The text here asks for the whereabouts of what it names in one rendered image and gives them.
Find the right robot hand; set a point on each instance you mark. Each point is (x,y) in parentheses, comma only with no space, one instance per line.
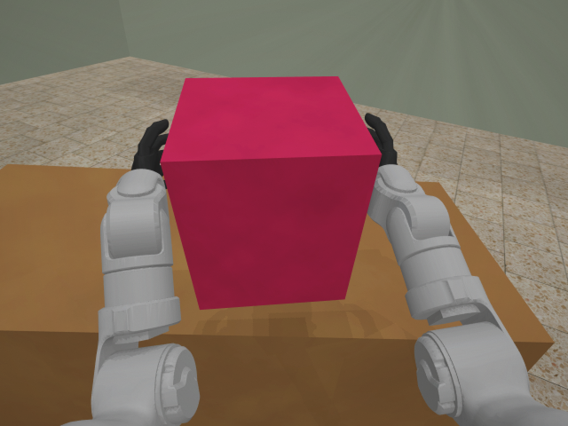
(382,138)

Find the pedestal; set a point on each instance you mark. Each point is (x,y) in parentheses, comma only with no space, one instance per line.
(343,362)

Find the left robot upper arm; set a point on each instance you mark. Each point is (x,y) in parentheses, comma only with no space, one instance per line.
(147,386)

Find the robot right forearm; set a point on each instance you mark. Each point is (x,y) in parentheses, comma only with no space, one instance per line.
(440,288)

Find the left robot hand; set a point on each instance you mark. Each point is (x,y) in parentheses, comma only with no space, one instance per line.
(148,157)

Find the robot left forearm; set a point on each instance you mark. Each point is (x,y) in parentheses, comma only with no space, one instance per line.
(136,256)

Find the right robot upper arm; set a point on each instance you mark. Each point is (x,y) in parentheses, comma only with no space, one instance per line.
(473,374)

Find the carton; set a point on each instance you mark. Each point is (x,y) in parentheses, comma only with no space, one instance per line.
(270,180)

